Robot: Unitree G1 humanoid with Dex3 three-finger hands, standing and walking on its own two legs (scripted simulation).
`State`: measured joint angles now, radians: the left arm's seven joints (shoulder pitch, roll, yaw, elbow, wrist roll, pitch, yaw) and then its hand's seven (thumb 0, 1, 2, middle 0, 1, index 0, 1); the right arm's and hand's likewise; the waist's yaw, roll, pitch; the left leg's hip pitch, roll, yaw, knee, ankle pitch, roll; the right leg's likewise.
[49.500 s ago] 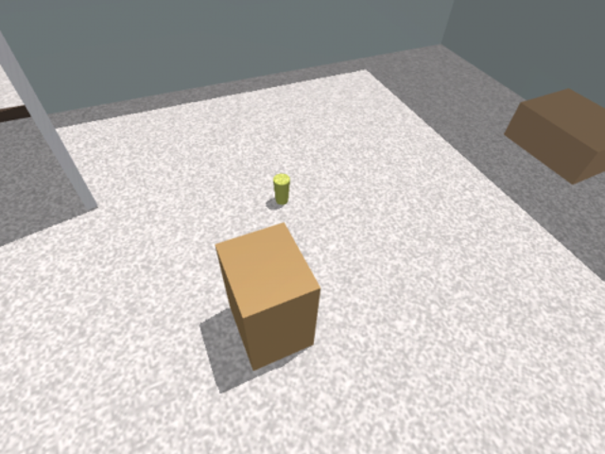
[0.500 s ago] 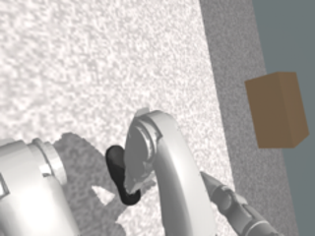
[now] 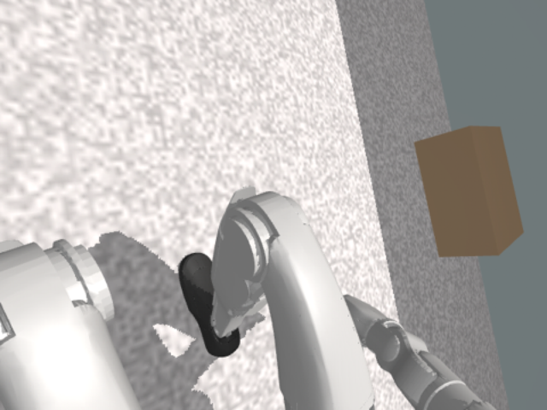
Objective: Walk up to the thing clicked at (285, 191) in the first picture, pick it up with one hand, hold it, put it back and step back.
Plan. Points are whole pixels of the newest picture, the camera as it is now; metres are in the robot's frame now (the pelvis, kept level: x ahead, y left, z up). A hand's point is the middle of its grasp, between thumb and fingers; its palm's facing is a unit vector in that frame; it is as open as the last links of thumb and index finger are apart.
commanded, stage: withdraw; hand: left
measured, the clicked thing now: out of the picture +0.47 +0.29 -0.23
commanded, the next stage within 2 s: rise in 0.42 s
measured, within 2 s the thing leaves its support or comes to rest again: neither
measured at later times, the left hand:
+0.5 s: hand out of the picture +0.46 +0.36 -0.12, palm faces +0.43 -0.90 -0.05, open 17.4 cm
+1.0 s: hand out of the picture +0.34 +0.41 +0.00, palm faces +0.35 -0.82 -0.45, open 17.1 cm
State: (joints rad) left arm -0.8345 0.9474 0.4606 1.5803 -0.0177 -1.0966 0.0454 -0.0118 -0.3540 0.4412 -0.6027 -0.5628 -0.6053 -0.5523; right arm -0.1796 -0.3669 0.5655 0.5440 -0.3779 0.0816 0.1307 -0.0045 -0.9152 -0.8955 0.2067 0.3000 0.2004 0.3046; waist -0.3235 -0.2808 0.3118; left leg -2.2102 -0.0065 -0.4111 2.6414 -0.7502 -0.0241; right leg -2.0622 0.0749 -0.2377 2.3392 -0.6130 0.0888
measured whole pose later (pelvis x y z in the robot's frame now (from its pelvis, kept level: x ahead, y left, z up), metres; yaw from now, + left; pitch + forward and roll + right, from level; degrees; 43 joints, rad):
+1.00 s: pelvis +0.01 -0.01 +0.08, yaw +9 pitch +32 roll -9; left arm -0.47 0.67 0.40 0.78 0.11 -0.23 -0.03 -0.01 -0.47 0.10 -0.07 -0.08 -0.06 -0.07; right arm 0.11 -0.27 0.08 0.57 -0.01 0.21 0.08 0.00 -0.90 -0.90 0.21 0.30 0.20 0.31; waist -0.10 -0.01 -0.11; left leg -2.16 0.03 -0.12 2.28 -0.70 0.02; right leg -2.08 0.00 -0.04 2.16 -0.65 0.05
